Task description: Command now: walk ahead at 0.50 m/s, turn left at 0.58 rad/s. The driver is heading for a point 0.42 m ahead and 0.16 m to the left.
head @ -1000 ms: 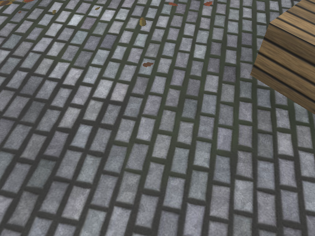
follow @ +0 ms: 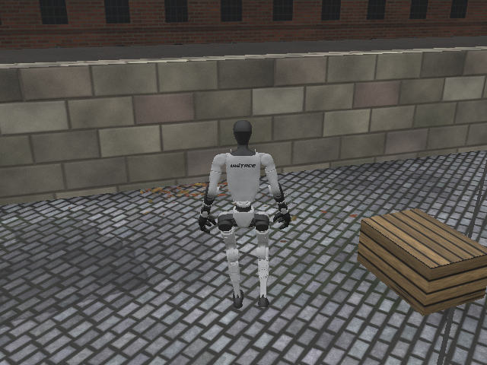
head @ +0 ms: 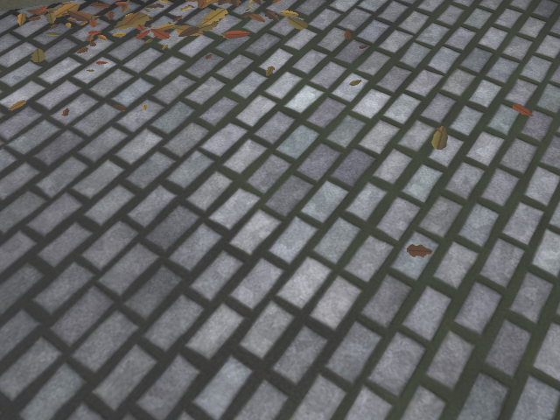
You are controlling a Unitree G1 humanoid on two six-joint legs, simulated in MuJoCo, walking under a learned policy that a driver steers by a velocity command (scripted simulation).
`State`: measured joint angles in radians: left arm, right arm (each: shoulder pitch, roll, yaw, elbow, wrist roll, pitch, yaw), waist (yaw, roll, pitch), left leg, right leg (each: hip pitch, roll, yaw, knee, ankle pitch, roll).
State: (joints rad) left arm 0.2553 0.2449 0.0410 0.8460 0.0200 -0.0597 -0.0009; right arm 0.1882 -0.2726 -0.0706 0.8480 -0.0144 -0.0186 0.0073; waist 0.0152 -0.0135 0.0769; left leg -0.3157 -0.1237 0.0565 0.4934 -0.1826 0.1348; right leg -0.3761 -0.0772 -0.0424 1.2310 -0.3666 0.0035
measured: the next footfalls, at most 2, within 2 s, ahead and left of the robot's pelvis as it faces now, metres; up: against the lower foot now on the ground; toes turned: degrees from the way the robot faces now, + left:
right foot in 0.40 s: +0.43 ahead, -0.10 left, +0.00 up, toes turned +15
left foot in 0.84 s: +0.48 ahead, +0.14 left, +0.00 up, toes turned +20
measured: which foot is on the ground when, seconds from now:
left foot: down 0.00-0.40, up 0.42-0.82, down 0.84-1.00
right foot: up 0.00-0.38, down 0.40-0.86, up 0.88-1.00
